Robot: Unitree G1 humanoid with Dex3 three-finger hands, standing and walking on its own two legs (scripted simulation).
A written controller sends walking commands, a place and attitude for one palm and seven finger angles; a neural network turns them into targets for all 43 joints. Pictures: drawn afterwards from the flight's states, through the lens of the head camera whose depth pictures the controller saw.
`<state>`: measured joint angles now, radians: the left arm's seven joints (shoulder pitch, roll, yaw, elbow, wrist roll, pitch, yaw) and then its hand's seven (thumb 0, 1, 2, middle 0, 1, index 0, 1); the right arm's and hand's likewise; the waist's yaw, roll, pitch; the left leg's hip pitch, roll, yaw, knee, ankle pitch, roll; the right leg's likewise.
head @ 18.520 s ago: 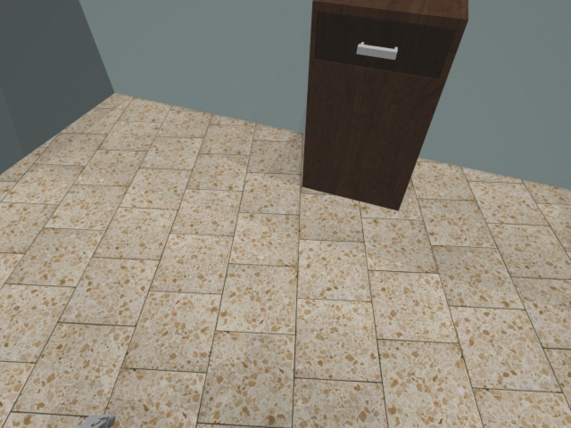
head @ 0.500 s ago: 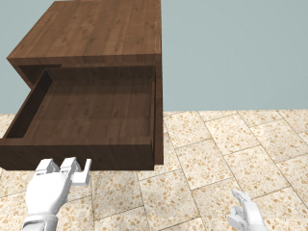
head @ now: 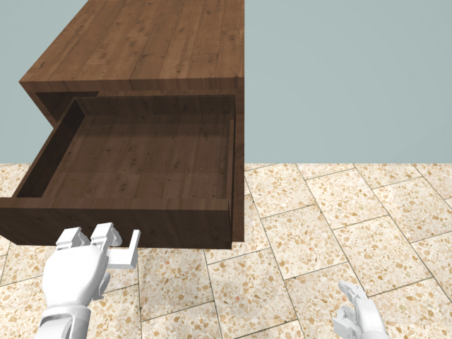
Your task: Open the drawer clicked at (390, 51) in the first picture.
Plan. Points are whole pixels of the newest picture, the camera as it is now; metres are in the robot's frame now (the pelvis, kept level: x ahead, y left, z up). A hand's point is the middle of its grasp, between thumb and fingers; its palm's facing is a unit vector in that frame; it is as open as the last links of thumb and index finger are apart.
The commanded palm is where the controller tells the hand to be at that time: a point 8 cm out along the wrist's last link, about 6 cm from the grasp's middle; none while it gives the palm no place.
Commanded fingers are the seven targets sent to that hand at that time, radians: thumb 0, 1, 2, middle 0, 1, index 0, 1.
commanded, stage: open the thumb to release the handle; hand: left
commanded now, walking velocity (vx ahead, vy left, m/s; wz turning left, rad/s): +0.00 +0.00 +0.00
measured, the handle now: (100, 246) +0.25 +0.26 +0.02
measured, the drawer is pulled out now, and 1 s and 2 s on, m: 0.30 0.30 0.30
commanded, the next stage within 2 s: lift the hand off the handle in 0.18 s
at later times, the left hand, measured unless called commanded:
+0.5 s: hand (98, 277) +0.20 +0.25 +0.00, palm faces +0.01 -0.05 -1.00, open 13.7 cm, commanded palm +0.19 +0.25 +0.05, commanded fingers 0.00 -0.50 0.30 -0.30 -1.20 -0.30 -1.20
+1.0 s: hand (83, 264) +0.21 +0.25 +0.06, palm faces +0.05 -0.05 -1.00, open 13.4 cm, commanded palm +0.19 +0.25 +0.12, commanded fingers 0.00 -0.50 0.30 -0.30 -1.20 -0.30 -1.20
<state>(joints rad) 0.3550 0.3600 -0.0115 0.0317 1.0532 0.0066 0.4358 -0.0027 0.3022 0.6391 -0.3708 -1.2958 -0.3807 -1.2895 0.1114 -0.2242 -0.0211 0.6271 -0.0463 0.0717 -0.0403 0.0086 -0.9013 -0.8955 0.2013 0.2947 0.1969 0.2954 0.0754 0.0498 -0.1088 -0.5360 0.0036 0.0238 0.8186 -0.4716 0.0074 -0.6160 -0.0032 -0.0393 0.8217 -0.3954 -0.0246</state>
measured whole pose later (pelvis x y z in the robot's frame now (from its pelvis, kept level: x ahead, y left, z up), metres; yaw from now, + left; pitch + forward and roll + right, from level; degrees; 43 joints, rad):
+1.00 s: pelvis -0.01 -0.01 +0.02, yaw +0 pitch +6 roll +1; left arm 0.28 0.41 -0.01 -0.02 0.99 0.00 0.32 0.00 -0.48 0.30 -0.32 -1.20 -0.39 -1.23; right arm 0.11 -0.23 -0.02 0.65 -0.03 0.06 -0.07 0.01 -0.90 -0.90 0.20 0.29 0.20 0.30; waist 0.09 0.07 -0.07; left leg -0.39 0.00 0.02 0.67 -0.39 0.00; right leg -0.47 0.00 -0.04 0.69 -0.32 -0.03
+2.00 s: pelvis -0.01 +0.01 +0.04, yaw +1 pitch -2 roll +0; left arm 0.23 0.54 0.04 -0.35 0.84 0.12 -0.04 0.00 -0.49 0.30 -0.32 -1.20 -0.32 -1.20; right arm 0.07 -0.26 0.05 0.61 0.01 0.12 -0.01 0.01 -0.90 -0.90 0.20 0.29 0.20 0.30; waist 0.12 0.12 0.01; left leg -0.11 -0.02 0.01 0.39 -0.25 0.02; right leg -0.18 -0.01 -0.05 0.40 -0.19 -0.01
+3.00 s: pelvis +0.00 +0.00 +0.04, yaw +1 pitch -4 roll -1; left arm 0.46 0.32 0.27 -0.47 -0.04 -0.12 0.11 -0.01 -0.06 0.49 -0.28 -0.92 -0.28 -0.92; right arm 0.18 -0.20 0.03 0.65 -0.02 -0.13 -0.07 0.01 -0.90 -0.90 0.20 0.30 0.20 0.30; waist 0.06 0.05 0.05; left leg -0.04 0.01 -0.01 0.38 -0.28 0.00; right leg -0.09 0.01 -0.07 0.36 -0.21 -0.02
